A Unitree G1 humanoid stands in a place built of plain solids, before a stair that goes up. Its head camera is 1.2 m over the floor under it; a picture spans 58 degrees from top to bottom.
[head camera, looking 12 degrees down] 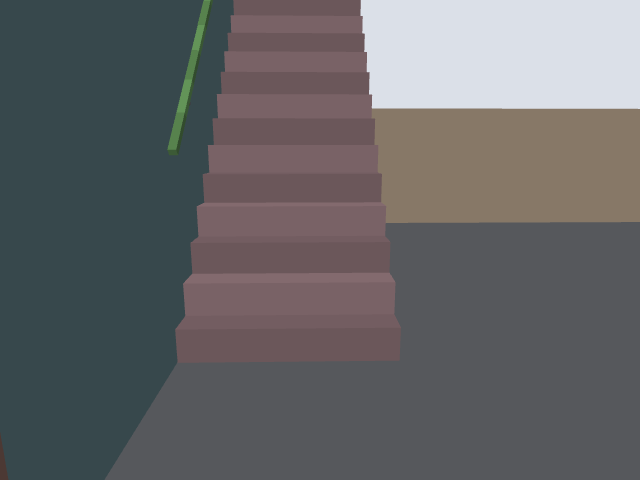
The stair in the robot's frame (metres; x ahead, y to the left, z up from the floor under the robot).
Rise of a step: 0.20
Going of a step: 0.20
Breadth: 1.28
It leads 1 degrees to the left of straight ahead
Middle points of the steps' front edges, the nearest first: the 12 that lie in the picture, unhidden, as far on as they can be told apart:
2.29 0.18 0.20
2.49 0.18 0.41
2.69 0.19 0.61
2.90 0.19 0.82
3.10 0.19 1.02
3.31 0.20 1.22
3.51 0.20 1.43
3.71 0.21 1.63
3.92 0.21 1.84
4.12 0.21 2.04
4.33 0.22 2.24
4.53 0.22 2.45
